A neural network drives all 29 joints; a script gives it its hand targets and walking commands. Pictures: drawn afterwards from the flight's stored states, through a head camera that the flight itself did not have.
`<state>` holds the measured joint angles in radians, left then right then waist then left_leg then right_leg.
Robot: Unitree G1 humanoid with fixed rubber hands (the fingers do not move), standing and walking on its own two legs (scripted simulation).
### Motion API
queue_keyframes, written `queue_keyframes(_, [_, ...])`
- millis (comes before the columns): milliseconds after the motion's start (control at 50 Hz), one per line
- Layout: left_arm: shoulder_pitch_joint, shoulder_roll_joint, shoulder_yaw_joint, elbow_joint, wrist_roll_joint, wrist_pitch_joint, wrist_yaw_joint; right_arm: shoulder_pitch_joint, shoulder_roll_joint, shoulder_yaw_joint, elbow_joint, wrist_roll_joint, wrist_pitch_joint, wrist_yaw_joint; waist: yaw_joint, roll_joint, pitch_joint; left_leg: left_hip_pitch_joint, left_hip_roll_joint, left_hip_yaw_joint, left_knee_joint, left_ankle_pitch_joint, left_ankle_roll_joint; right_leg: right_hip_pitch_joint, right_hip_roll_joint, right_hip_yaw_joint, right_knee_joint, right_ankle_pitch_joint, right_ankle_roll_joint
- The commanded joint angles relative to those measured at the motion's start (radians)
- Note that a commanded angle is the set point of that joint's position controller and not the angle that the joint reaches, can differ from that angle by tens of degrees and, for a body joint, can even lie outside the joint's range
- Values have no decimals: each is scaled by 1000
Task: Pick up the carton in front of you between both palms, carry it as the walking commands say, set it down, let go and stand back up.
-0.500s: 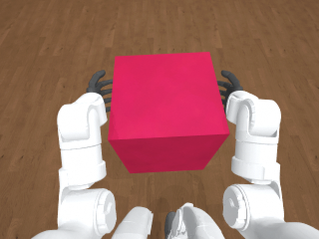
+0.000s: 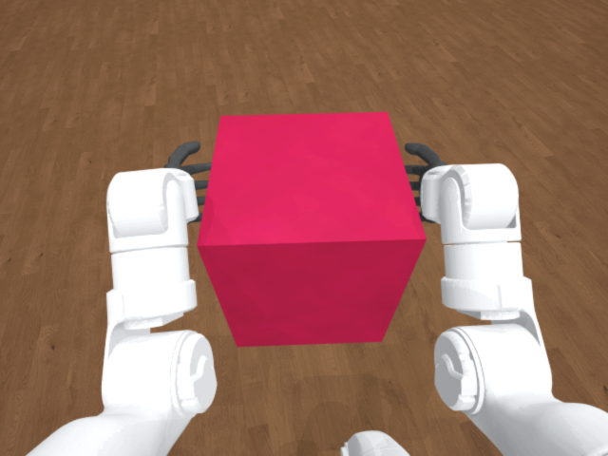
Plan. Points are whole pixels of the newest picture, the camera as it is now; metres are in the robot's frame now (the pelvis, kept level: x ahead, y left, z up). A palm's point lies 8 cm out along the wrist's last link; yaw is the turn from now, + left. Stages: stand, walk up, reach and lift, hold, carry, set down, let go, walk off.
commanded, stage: carry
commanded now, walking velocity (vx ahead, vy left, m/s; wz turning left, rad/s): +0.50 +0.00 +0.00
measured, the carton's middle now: (307, 237) +0.37 -0.03 +0.08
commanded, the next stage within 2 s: none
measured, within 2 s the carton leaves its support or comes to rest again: neither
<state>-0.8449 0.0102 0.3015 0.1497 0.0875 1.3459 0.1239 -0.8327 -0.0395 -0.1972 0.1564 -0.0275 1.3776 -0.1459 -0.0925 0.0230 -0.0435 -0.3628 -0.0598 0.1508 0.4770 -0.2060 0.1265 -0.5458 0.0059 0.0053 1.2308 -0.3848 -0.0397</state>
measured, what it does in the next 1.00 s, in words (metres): walks ahead: right foot, then left foot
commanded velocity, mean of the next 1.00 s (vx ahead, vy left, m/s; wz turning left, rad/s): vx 0.50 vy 0.00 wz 0.00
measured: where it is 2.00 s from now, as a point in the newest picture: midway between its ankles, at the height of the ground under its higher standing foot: (285, 194)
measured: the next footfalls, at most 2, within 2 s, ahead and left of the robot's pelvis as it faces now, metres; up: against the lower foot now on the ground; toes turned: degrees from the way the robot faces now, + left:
right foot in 0.28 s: +0.35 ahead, -0.15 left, +0.00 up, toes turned -8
left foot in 0.64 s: +0.57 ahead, +0.09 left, +0.00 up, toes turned +12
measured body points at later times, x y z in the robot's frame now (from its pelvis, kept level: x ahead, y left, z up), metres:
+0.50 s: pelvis +0.33 -0.05 +0.02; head +0.37 -0.06 +0.46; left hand +0.62 +0.12 +0.08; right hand +0.64 -0.18 +0.07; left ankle +0.35 +0.07 -0.69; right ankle +0.31 -0.15 -0.73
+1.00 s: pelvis +0.66 -0.04 +0.00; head +0.62 -0.05 +0.45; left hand +0.94 +0.11 +0.10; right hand +0.93 -0.20 +0.09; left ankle +0.54 +0.08 -0.73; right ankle +0.77 -0.15 -0.73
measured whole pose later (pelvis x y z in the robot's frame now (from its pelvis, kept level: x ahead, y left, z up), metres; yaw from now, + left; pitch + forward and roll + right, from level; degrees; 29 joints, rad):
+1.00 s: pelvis +0.66 -0.04 +0.00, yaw +1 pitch +4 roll +1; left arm -0.16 -0.13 0.13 -0.32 0.13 1.21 0.08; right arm -0.16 0.13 -0.08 -0.31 -0.12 1.24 -0.09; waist -0.03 0.02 -0.17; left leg -0.04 0.07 0.19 0.36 -0.37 -0.04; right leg -0.47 -0.08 -0.18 0.48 -0.14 0.01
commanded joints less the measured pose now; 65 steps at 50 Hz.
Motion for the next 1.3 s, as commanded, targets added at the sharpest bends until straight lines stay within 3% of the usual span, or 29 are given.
queue_keyframes(0, [-548, -1073, -508, 12, -315, -32, -191, -783, 1226, 525, -112, 505, -77, 281, 34, 51, -413, 469, 309, -323, -186, 358, 94, -147, -65, -29, -266, 108, 31])
queue_keyframes(100, [-396, -1201, -580, 30, -315, -86, -221, -557, 1283, 501, -58, 413, -130, 309, 59, 123, -344, 492, 238, -125, -160, 628, -3, -19, -20, -155, -658, 305, 42])
queue_keyframes(180, [-354, -1285, -707, -142, -384, -126, -242, -409, 1272, 559, -194, 347, -167, 299, 83, 163, -403, 500, 211, -13, 34, 831, -71, 267, 39, -245, -869, 452, 18])
queue_keyframes(200, [-336, -1290, -742, -205, -399, -133, -246, -360, 1250, 578, -250, 330, -174, 291, 94, 132, -450, 376, 194, 17, 176, 757, -102, 476, 4, -207, -890, 459, -9])
queue_keyframes(220, [-270, -1280, -766, -249, -407, -140, -249, -334, 1218, 599, -312, 317, -177, 284, 121, 38, -514, 162, 160, -7, 358, 521, -130, 719, -132, -37, -842, 524, -69])
queue_keyframes(240, [-206, -1244, -773, -277, -403, -145, -251, -282, 1204, 625, -359, 310, -176, 282, 117, -184, -598, -103, 63, -32, 603, 10, -149, 935, -369, 322, -799, 738, -175])
queue_keyframes(260, [-132, -1232, -773, -278, -395, -146, -253, -186, 1187, 653, -351, 297, -174, 282, 119, -275, -587, -290, 12, -94, 740, -328, -137, 1006, -429, 427, -854, 780, -255])
queue_keyframes(280, [-82, -1223, -795, -307, -381, -150, -256, -126, 1191, 665, -366, 291, -177, 282, 119, -203, -583, -375, 52, -146, 786, -328, -126, 1045, -428, 388, -831, 753, -265])
queue_keyframes(300, [-31, -1218, -825, -368, -374, -163, -258, -84, 1188, 689, -422, 286, -188, 285, 124, -142, -567, -407, 99, -165, 735, -284, -126, 1006, -401, 328, -831, 715, -223])
queue_keyframes(360, [38, -1204, -878, -517, -380, -187, -271, 11, 1195, 761, -525, 281, -221, 284, 117, -122, -458, -279, 129, -125, 420, -202, -142, 761, -340, 139, -950, 569, -120])
queue_keyframes(480, [317, -1107, -894, -519, -382, -165, -308, 235, 1116, 804, -602, 266, -216, 274, 107, -231, -339, -80, 82, 11, 42, 42, -132, 606, -262, -75, -973, 494, -61])
queue_keyframes(560, [278, -1009, -889, -546, -372, -132, -302, 224, 1032, 793, -573, 292, -177, 291, 98, -108, -277, 194, 76, 66, -58, 107, -114, 424, -196, -166, -781, 354, -2])
queue_keyframes(580, [252, -980, -886, -551, -371, -119, -297, 213, 1007, 782, -562, 296, -166, 293, 85, -47, -293, 334, 133, 7, -51, 38, -88, 313, -171, -199, -661, 307, 23])
queue_keyframes(600, [231, -961, -883, -553, -372, -104, -293, 212, 967, 765, -544, 295, -154, 293, 71, 141, -306, 444, 315, -292, -126, -51, -11, 129, -90, -224, -419, 154, 64])
queue_keyframes(620, [232, -949, -883, -532, -373, -87, -291, 232, 954, 749, -516, 295, -140, 292, 58, 294, -318, 564, 458, -596, -219, -52, 82, -99, -13, -156, -221, -121, 76])
queue_keyframes(640, [220, -952, -887, -506, -376, -77, -291, 228, 954, 738, -508, 299, -132, 293, 51, 246, -288, 568, 511, -647, -227, 55, 135, -203, -42, -63, -108, -187, 52])
queue_keyframes(660, [214, -961, -885, -509, -378, -78, -293, 216, 986, 760, -522, 309, -132, 297, 54, 149, -277, 530, 503, -589, -214, 145, 124, -214, -77, -36, -76, -166, 27])
queue_keyframes(700, [215, -1003, -879, -468, -377, -87, -297, 164, 1035, 771, -521, 325, -137, 305, 64, 61, -284, 445, 441, -421, -240, 118, 62, -180, -126, -15, -138, -65, 30])
queue_keyframes(780, [244, -1078, -886, -458, -351, -118, -292, 127, 1083, 820, -542, 361, -156, 323, 71, 105, -267, 300, 365, -191, -326, -39, -2, -12, -119, -94, -471, 78, 49])
queue_keyframes(840, [258, -1072, -879, -468, -341, -127, -284, 129, 1069, 829, -560, 370, -163, 326, 71, 136, -214, 271, 336, -109, -331, -26, -15, 60, -75, -159, -644, 196, 51])
queue_keyframes(940, [322, -1026, -863, -432, -344, -116, -288, 193, 1020, 813, -526, 329, -150, 315, 92, 53, -222, 215, 263, 24, -95, 60, -83, 319, -40, -252, -795, 255, 44])
queue_keyframes(960, [311, -1026, -859, -430, -346, -115, -292, 210, 1019, 813, -515, 320, -148, 313, 98, 16, -266, 131, 231, 66, 55, 114, -115, 474, -62, -213, -788, 202, 26])
queue_keyframes(980, [321, -1009, -853, -422, -348, -115, -295, 205, 1017, 807, -518, 312, -144, 313, 118, -153, -302, -50, 154, 92, 331, 23, -157, 618, -230, 74, -875, 96, -32])
queue_keyframes(1000, [330, -1003, -853, -392, -350, -116, -299, 200, 1012, 798, -504, 307, -142, 313, 120, -361, -325, -268, 65, 30, 536, -275, -169, 737, -406, 415, -981, 84, -130])
queue_keyframes(1020, [318, -1030, -859, -392, -355, -122, -304, 180, 1023, 808, -505, 314, -145, 316, 122, -306, -300, -373, 97, -72, 661, -327, -150, 761, -447, 475, -1010, 203, -179])
queue_keyframes(1060, [273, -1099, -886, -439, -382, -144, -311, 173, 1088, 817, -514, 321, -166, 322, 114, -130, -319, -380, 168, -122, 689, -271, -127, 698, -417, 308, -964, 359, -142])
queue_keyframes(1080, [239, -1132, -901, -464, -397, -154, -313, 167, 1119, 823, -517, 321, -180, 321, 112, -104, -322, -349, 187, -134, 638, -209, -124, 652, -400, 248, -988, 337, -122])
queue_keyframes(1160, [236, -1140, -930, -527, -429, -176, -318, 194, 1145, 843, -561, 313, -218, 299, 108, -131, -317, -291, 183, -78, 410, -54, -137, 604, -339, 68, -1057, 268, -88])
queue_keyframes(1280, [331, -1041, -924, -551, -412, -164, -317, 285, 1070, 823, -591, 283, -211, 278, 110, -174, -214, -210, 124, 36, 87, 105, -133, 609, -265, -116, -1037, 476, -65])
